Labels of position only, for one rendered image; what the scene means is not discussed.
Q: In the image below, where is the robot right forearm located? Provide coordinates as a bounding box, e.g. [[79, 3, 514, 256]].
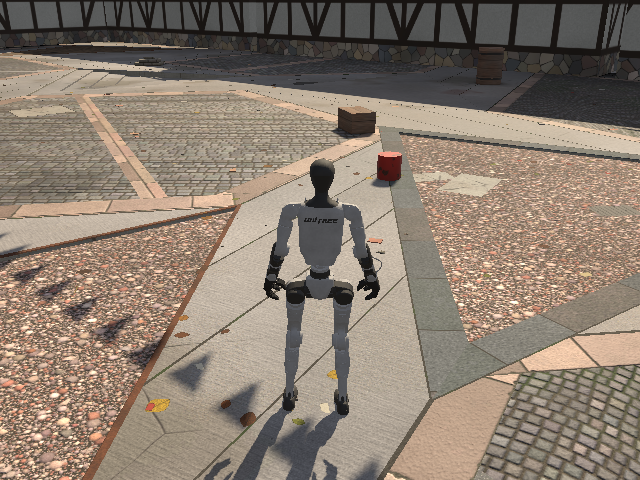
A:
[[358, 243, 377, 282]]

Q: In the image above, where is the right robot upper arm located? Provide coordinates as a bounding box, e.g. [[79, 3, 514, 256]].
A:
[[342, 203, 368, 259]]

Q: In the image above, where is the left robot upper arm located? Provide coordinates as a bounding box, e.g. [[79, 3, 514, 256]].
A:
[[274, 202, 301, 257]]

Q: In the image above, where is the right robot hand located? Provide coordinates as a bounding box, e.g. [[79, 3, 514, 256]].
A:
[[357, 277, 380, 300]]

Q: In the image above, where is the robot left shin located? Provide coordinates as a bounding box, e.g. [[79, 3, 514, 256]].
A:
[[284, 330, 300, 397]]

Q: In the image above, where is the robot left foot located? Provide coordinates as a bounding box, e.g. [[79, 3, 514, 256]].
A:
[[283, 385, 298, 411]]

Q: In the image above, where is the robot left forearm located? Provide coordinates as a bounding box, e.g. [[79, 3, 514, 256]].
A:
[[266, 241, 284, 281]]

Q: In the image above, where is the left robot hand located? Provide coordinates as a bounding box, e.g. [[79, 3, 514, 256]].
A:
[[263, 278, 286, 300]]

